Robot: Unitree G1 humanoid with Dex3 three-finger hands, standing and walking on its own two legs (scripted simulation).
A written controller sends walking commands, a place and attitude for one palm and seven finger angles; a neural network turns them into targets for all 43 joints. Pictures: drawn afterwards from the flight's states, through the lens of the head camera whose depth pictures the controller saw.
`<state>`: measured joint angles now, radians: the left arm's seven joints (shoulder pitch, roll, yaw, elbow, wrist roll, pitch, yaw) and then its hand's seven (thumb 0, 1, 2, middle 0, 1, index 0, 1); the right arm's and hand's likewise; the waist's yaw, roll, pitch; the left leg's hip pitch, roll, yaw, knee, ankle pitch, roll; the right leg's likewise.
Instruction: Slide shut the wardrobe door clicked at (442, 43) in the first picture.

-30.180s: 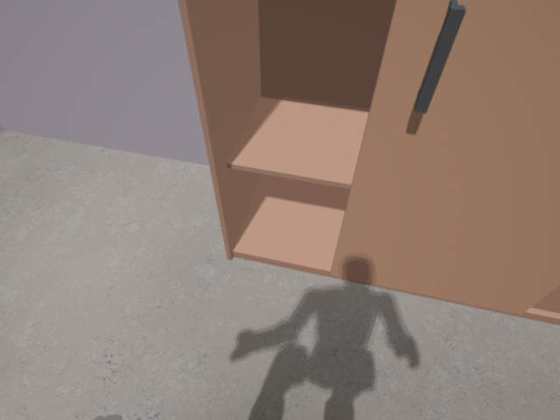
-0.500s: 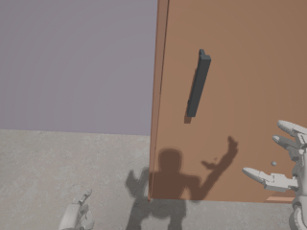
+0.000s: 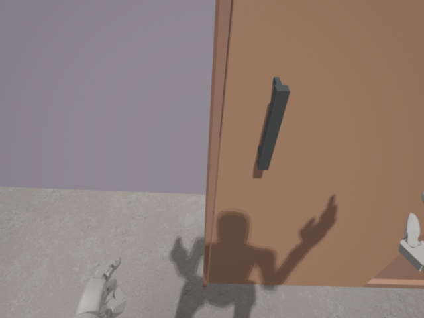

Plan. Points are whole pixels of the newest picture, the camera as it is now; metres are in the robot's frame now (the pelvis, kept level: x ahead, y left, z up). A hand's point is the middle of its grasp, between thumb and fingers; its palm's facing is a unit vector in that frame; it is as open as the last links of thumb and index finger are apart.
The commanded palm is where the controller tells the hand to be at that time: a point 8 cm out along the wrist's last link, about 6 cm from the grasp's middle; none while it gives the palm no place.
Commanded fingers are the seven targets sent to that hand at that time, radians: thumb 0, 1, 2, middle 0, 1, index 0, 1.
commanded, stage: draw the hand back to the body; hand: right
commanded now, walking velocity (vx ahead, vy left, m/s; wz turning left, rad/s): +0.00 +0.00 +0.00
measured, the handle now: (269, 125) +0.44 -0.13 +0.17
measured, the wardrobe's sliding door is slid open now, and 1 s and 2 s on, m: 0.00 0.00 0.00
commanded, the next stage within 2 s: step back with the hand held close in 0.26 s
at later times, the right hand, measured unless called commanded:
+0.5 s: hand (408, 231) +0.19 -0.28 +0.17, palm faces +0.49 +0.78 -0.38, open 7.5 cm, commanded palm +0.13 -0.30 +0.17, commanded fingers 0.00 -0.90 -0.90 0.20 0.30 0.20 0.30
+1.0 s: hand out of the picture +0.11 -0.30 +0.15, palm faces +0.49 +0.77 -0.42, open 7.4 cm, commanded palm +0.05 -0.33 +0.17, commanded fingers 0.00 -0.90 -0.90 0.20 0.30 0.20 0.30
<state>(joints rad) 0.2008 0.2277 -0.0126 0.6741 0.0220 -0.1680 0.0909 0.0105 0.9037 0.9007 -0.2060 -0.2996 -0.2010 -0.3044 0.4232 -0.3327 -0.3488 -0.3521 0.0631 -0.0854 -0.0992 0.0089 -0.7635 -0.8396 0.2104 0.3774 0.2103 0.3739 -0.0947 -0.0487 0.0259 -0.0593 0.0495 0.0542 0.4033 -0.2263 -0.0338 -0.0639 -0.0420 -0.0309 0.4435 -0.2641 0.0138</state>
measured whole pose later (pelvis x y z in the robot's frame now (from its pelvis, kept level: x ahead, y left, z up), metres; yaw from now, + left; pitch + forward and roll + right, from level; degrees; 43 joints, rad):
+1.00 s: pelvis -0.09 -0.03 -0.02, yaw +0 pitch -2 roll +2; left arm 0.23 0.21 -0.01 0.57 0.01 -0.10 0.09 0.01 0.90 0.90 -0.21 -0.30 -0.20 -0.30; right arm 0.46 -0.37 -0.43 -0.45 0.00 -0.25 -0.14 0.01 -0.89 -0.90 0.21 0.30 0.21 0.30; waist -0.03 0.00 0.04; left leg -0.37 0.06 0.01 0.56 -0.17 -0.05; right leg -0.41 -0.02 -0.03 0.68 -0.28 -0.04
